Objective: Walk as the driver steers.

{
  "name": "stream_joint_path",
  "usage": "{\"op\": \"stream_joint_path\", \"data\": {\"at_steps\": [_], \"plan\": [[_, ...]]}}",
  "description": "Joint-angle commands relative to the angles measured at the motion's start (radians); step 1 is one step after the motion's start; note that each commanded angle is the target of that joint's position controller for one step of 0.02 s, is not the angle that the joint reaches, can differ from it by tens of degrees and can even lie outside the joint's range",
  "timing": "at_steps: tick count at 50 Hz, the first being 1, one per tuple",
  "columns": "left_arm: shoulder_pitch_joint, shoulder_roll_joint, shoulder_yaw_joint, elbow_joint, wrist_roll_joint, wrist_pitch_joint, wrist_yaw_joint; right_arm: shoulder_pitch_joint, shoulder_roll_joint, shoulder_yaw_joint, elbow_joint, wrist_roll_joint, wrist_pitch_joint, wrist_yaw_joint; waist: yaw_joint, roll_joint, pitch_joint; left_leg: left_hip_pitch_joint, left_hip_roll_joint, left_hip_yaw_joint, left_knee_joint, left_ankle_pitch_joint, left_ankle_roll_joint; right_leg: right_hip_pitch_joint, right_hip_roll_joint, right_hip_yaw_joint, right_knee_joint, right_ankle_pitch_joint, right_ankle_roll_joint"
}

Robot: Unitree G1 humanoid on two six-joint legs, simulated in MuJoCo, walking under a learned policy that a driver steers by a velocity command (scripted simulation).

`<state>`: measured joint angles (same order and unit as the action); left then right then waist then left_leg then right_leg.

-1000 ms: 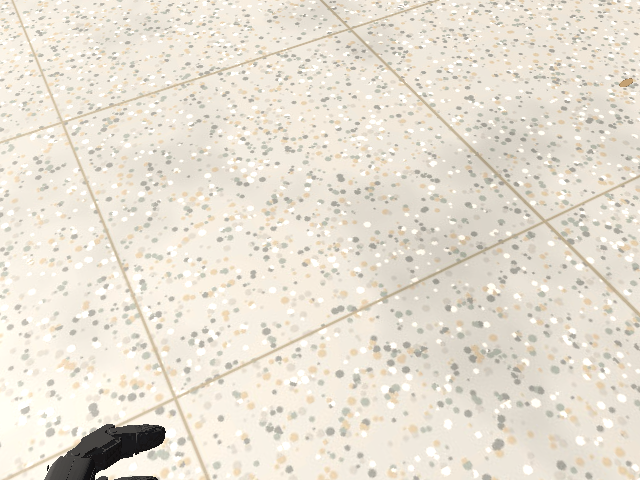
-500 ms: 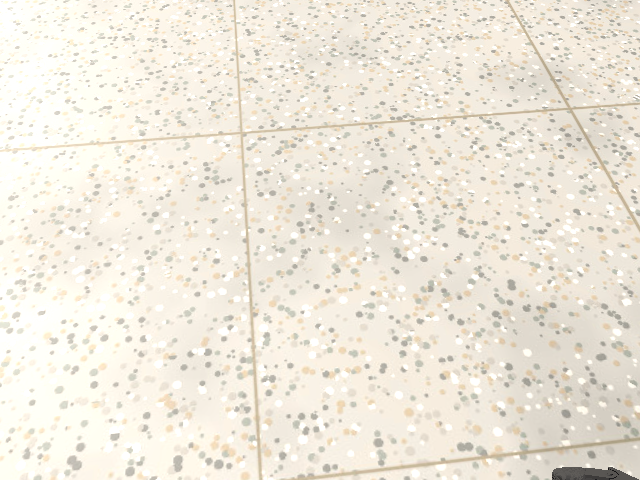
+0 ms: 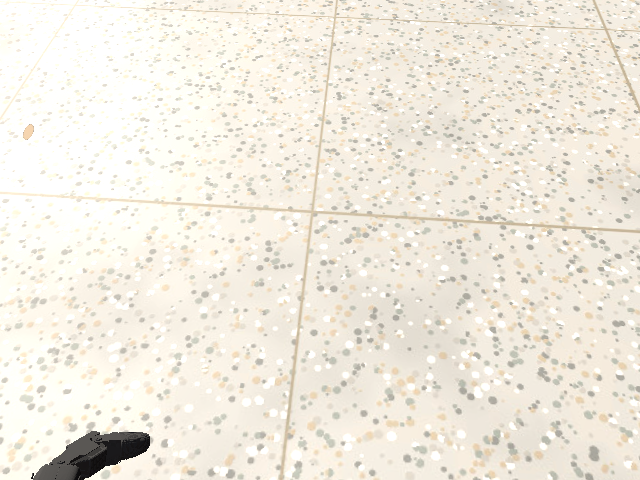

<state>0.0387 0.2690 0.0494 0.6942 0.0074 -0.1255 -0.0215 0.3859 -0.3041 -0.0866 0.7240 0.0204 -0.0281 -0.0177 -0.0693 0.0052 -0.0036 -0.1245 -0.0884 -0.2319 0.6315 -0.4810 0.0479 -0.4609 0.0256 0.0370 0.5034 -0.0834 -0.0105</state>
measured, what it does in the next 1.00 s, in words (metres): walks ahead: left foot, then right foot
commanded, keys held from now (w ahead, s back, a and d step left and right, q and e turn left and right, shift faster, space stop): w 1.00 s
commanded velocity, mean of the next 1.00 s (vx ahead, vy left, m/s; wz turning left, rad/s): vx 0.50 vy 0.00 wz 0.14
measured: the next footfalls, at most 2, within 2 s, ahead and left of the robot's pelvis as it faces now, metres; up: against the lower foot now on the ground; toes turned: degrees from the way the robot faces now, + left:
left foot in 0.48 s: +0.39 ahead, +0.16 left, +0.00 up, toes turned +7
right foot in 1.00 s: +0.71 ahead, -0.05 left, +0.00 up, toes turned +4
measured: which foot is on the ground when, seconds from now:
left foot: up 0.00-0.46, down 0.48-1.00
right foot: down 0.00-0.50, up 0.52-0.98, down 1.00-1.00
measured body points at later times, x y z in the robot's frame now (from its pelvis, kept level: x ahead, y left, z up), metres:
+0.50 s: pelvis +0.25 +0.04 +0.00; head +0.29 +0.05 +0.45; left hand +0.20 +0.32 -0.13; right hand +0.53 -0.16 -0.06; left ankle +0.35 +0.15 -0.72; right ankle +0.11 -0.12 -0.71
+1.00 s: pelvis +0.53 +0.04 +0.00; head +0.55 +0.04 +0.45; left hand +0.73 +0.30 -0.08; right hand +0.54 -0.25 -0.13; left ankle +0.35 +0.15 -0.72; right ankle +0.67 -0.05 -0.72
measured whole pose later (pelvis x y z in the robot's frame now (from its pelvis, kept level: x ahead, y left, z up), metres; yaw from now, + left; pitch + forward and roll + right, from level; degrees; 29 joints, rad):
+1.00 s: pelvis +0.53 +0.04 +0.00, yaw +6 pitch +2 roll +2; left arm 0.03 0.26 0.02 0.75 -0.01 -0.09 -0.05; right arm 0.41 -0.30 -0.07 0.87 0.02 -0.05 -0.01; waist -0.07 -0.02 0.01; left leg 0.06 -0.01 0.03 0.34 -0.43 0.00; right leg -0.50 -0.03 -0.01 0.49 -0.05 -0.06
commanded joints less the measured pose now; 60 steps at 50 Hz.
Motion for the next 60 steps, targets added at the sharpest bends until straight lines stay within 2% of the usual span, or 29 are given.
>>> {"op": "stream_joint_path", "data": {"at_steps": [1, 2, 3, 4, 6, 10, 14, 20, 22, 23, 24, 25, 26, 27, 28, 30, 34, 40, 45, 48, 49, 50, 51, 52, 53, 54, 55, 57, 60], "plan": [[0.354, 0.265, 0.087, 0.027, 0.000, -0.002, 0.002, 0.103, -0.033, 0.017, -0.109, 0.022, -0.028, -0.002, 0.121, -0.353, -0.319, -0.641, 0.017, 0.053, 0.612, -0.127, -0.019, 0.814, -0.470, 0.817, -0.191, -0.411, -0.271], [0.303, 0.171, 0.063, 0.010, -0.010, 0.001, 0.001, 0.041, -0.114, -0.002, -0.084, 0.025, -0.026, -0.002, 0.145, -0.202, -0.179, -0.692, 0.069, 0.027, 0.688, -0.037, -0.027, 0.700, -0.420, 0.713, -0.228, -0.514, -0.234], [0.261, 0.132, 0.050, 0.008, -0.006, 0.011, 0.003, -0.048, -0.127, -0.006, -0.095, 0.010, -0.022, -0.001, 0.148, -0.120, -0.086, -0.678, 0.101, 0.068, 0.684, 0.045, -0.029, 0.575, -0.369, 0.544, -0.226, -0.428, -0.193], [0.220, 0.113, 0.040, 0.011, 0.002, 0.016, 0.002, -0.099, -0.112, -0.005, -0.107, -0.004, -0.022, 0.001, 0.129, -0.080, -0.023, -0.645, 0.124, 0.081, 0.637, 0.099, -0.029, 0.456, -0.322, 0.432, -0.246, -0.302, -0.182], [0.191, 0.088, 0.029, 0.024, 0.008, 0.015, 0.003, -0.108, -0.078, -0.004, -0.111, -0.002, -0.022, 0.010, 0.090, -0.111, 0.013, -0.563, 0.162, 0.092, 0.543, 0.155, -0.023, 0.341, -0.260, 0.296, -0.287, -0.146, -0.172], [0.222, 0.132, 0.040, 0.064, -0.010, 0.005, 0.005, -0.156, -0.027, 0.015, -0.128, -0.013, -0.023, 0.017, 0.083, -0.094, 0.013, -0.571, 0.185, 0.144, 0.364, 0.234, -0.040, 0.335, -0.262, 0.187, -0.342, 0.041, -0.215], [0.254, 0.166, 0.044, 0.092, -0.021, 0.020, 0.010, -0.278, -0.002, 0.033, -0.149, -0.010, -0.039, 0.032, 0.124, -0.082, 0.026, -0.518, 0.182, 0.193, 0.114, 0.425, -0.047, 0.341, -0.232, 0.075, -0.355, 0.104, -0.192], [0.341, 0.198, 0.047, 0.149, -0.038, 0.049, 0.011, -0.407, -0.025, 0.029, -0.192, 0.004, -0.049, 0.054, 0.151, -0.097, 0.060, -0.447, 0.141, 0.227, -0.073, 0.417, -0.016, 0.436, -0.283, 0.062, -0.305, 0.138, -0.162], [0.323, 0.217, 0.051, 0.156, -0.042, 0.060, 0.016, -0.341, -0.054, 0.014, -0.178, -0.002, -0.052, 0.056, 0.093, -0.102, 0.025, -0.320, 0.108, 0.255, -0.132, 0.385, 0.018, 0.458, -0.282, 0.040, -0.213, 0.313, -0.138], [0.318, 0.208, 0.046, 0.157, -0.043, 0.064, 0.019, -0.228, -0.087, -0.006, -0.141, -0.010, -0.051, 0.050, 0.033, -0.085, -0.046, -0.146, 0.081, 0.279, -0.165, 0.400, 0.044, 0.434, -0.243, -0.004, -0.076, 0.454, -0.115], [0.314, 0.174, 0.031, 0.147, -0.030, 0.061, 0.022, -0.066, -0.140, -0.030, -0.099, -0.015, -0.048, 0.040, -0.039, -0.054, -0.157, 0.109, 0.140, 0.216, -0.140, 0.419, 0.083, 0.310, -0.196, -0.047, 0.138, 0.400, -0.079], [0.375, 0.076, -0.003, 0.107, -0.003, 0.045, 0.018, 0.061, -0.250, -0.052, -0.087, -0.036, -0.040, 0.028, -0.042, 0.169, -0.311, 0.484, 0.410, -0.181, -0.142, 0.390, 0.215, -0.057, -0.070, -0.099, 0.534, -0.015, -0.010], [0.386, 0.080, -0.008, 0.115, -0.015, 0.024, 0.013, 0.086, -0.215, -0.041, -0.073, -0.018, -0.037, 0.032, -0.041, 0.268, -0.396, 0.540, 0.497, -0.495, -0.295, 0.242, 0.299, -0.240, -0.003, 0.019, 0.724, -0.490, 0.000], [0.314, 0.167, 0.018, 0.100, -0.042, 0.013, 0.007, 0.027, -0.157, -0.020, -0.075, -0.014, -0.039, 0.036, -0.039, 0.177, -0.244, 0.425, 0.460, -0.387, -0.319, 0.169, 0.255, -0.337, -0.067, 0.051, 0.795, -0.450, -0.011], [0.246, 0.167, 0.017, 0.083, -0.049, 0.011, 0.005, -0.037, -0.122, -0.008, -0.081, -0.013, -0.041, 0.037, -0.017, 0.131, -0.141, 0.291, 0.412, -0.248, -0.337, 0.197, 0.221, -0.340, -0.111, 0.027, 0.767, -0.360, -0.020], [0.228, 0.147, 0.022, 0.089, -0.022, 0.026, 0.010, -0.137, -0.069, 0.010, -0.084, -0.023, -0.049, 0.045, 0.050, 0.086, -0.035, 0.062, 0.332, -0.092, -0.407, 0.336, 0.189, -0.243, -0.166, 0.024, 0.650, -0.235, -0.007], [0.228, 0.094, 0.014, 0.091, -0.013, 0.059, 0.015, -0.149, -0.089, 0.001, -0.051, -0.023, -0.074, 0.042, 0.095, 0.076, -0.002, -0.056, 0.304, 0.032, -0.489, 0.488, 0.207, -0.190, -0.172, 0.016, 0.539, -0.108, 0.029], [0.016, 0.059, -0.003, 0.037, -0.013, 0.046, -0.002, -0.062, -0.131, -0.008, 0.014, -0.012, -0.066, 0.021, 0.028, 0.049, 0.051, -0.030, 0.272, 0.149, -0.509, 0.492, 0.163, -0.171, -0.132, -0.013, 0.170, 0.184, 0.032], [-0.094, 0.079, -0.004, -0.013, -0.021, 0.036, -0.026, 0.011, -0.150, -0.015, 0.076, 0.000, -0.046, 0.015, 0.001, 0.051, 0.080, 0.118, 0.335, 0.133, -0.449, 0.496, 0.145, -0.186, -0.107, -0.007, 0.039, 0.128, -0.007], [-0.032, 0.112, 0.008, -0.004, -0.019, 0.029, -0.032, -0.001, -0.166, -0.021, 0.093, 0.001, -0.029, 0.008, 0.048, 0.077, 0.036, 0.184, 0.346, 0.135, -0.344, 0.705, 0.115, -0.068, -0.069, -0.043, -0.001, 0.016, -0.048], [0.071, 0.139, 0.025, 0.026, -0.016, 0.028, -0.027, -0.017, -0.164, -0.018, 0.093, 0.000, -0.023, 0.006, 0.107, 0.074, -0.027, 0.173, 0.308, 0.169, -0.218, 0.863, 0.093, 0.082, -0.034, -0.078, -0.026, 0.015, -0.072], [0.235, 0.193, 0.050, 0.072, -0.012, 0.029, -0.017, -0.010, -0.132, -0.004, 0.087, -0.009, -0.019, 0.002, 0.171, 0.047, -0.146, 0.072, 0.253, 0.213, -0.008, 0.845, 0.061, 0.338, -0.067, -0.047, 0.003, 0.052, -0.110], [0.365, 0.298, 0.074, 0.088, 0.005, 0.033, -0.009, 0.094, -0.039, 0.028, 0.058, -0.024, -0.034, 0.009, 0.161, -0.147, -0.322, -0.295, 0.136, 0.262, 0.383, 0.490, -0.008, 0.757, -0.327, 0.327, 0.022, 0.013, -0.250], [0.409, 0.260, 0.066, 0.108, -0.017, 0.041, -0.013, 0.107, -0.011, 0.039, 0.074, -0.015, -0.054, 0.013, 0.171, -0.290, -0.412, -0.521, 0.022, 0.170, 0.602, -0.086, -0.038, 0.879, -0.424, 0.688, -0.160, -0.189, -0.337], [0.356, 0.200, 0.045, 0.098, -0.025, 0.041, -0.012, 0.017, -0.117, 0.012, 0.056, 0.011, -0.070, 0.020, 0.185, -0.191, -0.274, -0.632, 0.088, 0.106, 0.687, -0.068, -0.021, 0.784, -0.393, 0.614, -0.202, -0.318, -0.284], [0.286, 0.170, 0.036, 0.084, -0.019, 0.042, -0.008, -0.070, -0.127, 0.011, 0.029, 0.024, -0.078, 0.022, 0.167, -0.136, -0.158, -0.656, 0.140, 0.137, 0.665, 0.019, -0.007, 0.646, -0.359, 0.483, -0.219, -0.304, -0.246], [0.222, 0.143, 0.026, 0.077, -0.010, 0.042, -0.009, -0.114, -0.117, 0.011, 0.022, 0.011, -0.077, 0.018, 0.137, -0.074, -0.070, -0.626, 0.181, 0.161, 0.602, 0.098, -0.008, 0.496, -0.319, 0.380, -0.253, -0.219, -0.230], [0.164, 0.106, 0.016, 0.070, 0.006, 0.032, -0.011, -0.086, -0.091, 0.007, 0.035, -0.007, -0.057, 0.013, 0.077, -0.101, -0.028, -0.507, 0.225, 0.151, 0.512, 0.185, -0.016, 0.334, -0.266, 0.274, -0.309, -0.093, -0.215], [0.175, 0.130, 0.024, 0.091, -0.002, 0.018, -0.008, -0.087, -0.053, 0.013, 0.038, -0.013, -0.035, 0.008, 0.054, -0.083, -0.004, -0.498, 0.236, 0.165, 0.425, 0.255, -0.043, 0.272, -0.253, 0.179, -0.367, 0.032, -0.238]]}}
Keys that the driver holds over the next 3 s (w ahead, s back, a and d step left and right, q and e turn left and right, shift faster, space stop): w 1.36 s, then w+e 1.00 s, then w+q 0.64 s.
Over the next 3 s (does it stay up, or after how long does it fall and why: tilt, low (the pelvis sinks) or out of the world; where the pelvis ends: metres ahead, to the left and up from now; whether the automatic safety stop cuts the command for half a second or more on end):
stays up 1.60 -0.10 0.02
